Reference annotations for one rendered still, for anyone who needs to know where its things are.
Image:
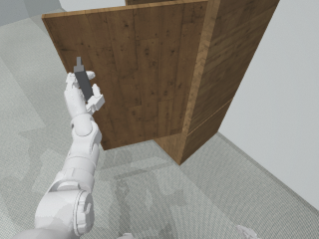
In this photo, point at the cupboard door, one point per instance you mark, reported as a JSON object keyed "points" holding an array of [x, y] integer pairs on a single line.
{"points": [[143, 57]]}

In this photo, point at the left robot hand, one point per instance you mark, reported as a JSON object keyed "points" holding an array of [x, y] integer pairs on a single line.
{"points": [[75, 100]]}

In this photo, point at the left robot shin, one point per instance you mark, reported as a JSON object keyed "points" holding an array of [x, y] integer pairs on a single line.
{"points": [[128, 234]]}

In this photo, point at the handle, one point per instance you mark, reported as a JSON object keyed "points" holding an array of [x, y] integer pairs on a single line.
{"points": [[83, 80]]}

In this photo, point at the right robot hand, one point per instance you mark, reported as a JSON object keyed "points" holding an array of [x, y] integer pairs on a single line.
{"points": [[246, 233]]}

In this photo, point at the robot left forearm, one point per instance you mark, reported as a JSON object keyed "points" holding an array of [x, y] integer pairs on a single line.
{"points": [[82, 159]]}

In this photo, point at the robot left upper arm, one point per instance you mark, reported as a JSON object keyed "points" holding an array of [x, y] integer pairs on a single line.
{"points": [[65, 214]]}

